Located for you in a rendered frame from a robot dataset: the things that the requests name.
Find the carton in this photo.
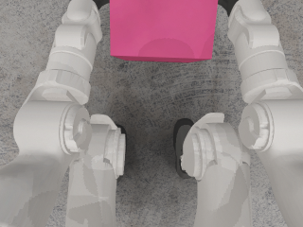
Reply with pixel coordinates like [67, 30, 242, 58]
[109, 0, 219, 63]

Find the robot left foot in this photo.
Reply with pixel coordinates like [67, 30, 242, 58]
[116, 124, 127, 183]

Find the robot left upper arm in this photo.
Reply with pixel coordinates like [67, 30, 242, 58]
[0, 100, 93, 227]

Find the robot left forearm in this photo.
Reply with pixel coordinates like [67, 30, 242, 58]
[13, 0, 103, 140]

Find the left robot hand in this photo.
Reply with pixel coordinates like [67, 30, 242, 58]
[93, 0, 110, 10]

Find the robot right forearm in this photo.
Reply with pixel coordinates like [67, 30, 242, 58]
[227, 0, 303, 104]

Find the robot right upper arm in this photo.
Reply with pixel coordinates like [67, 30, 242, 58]
[238, 98, 303, 227]

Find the robot right thigh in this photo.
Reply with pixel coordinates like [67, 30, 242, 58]
[186, 122, 253, 227]

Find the right robot hand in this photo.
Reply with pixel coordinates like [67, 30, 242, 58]
[218, 0, 239, 17]

